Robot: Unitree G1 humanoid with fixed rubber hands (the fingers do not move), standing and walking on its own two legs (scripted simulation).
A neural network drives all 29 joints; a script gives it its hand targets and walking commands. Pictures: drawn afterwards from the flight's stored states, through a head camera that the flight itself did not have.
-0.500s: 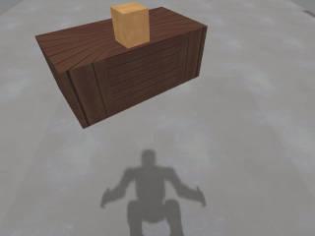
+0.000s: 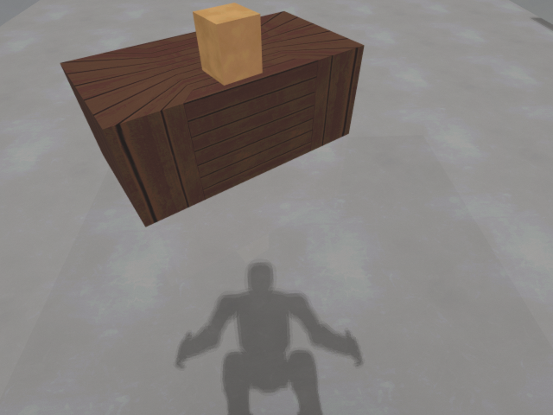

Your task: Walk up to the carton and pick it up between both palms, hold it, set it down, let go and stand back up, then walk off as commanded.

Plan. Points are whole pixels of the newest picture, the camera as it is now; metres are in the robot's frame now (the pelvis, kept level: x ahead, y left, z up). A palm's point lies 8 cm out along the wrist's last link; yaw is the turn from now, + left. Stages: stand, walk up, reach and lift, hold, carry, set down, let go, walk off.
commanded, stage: stand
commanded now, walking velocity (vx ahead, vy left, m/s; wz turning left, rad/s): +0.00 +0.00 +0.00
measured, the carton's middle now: (229, 43) +1.63 +0.20 -0.10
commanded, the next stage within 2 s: walk up in 0.30 s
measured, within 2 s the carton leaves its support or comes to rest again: neither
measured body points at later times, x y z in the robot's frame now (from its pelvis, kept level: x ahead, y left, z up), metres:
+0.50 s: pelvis +0.00 +0.00 +0.00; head +0.01 +0.00 +0.45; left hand +0.10 +0.32 -0.11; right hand +0.09 -0.31 -0.12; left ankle +0.00 +0.12 -0.75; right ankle +0.01 -0.13 -0.75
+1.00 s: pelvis +0.13 +0.05 -0.02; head +0.13 +0.07 +0.43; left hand +0.23 +0.39 -0.09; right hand +0.28 -0.28 -0.06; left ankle +0.08 +0.17 -0.75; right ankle +0.25 -0.09 -0.69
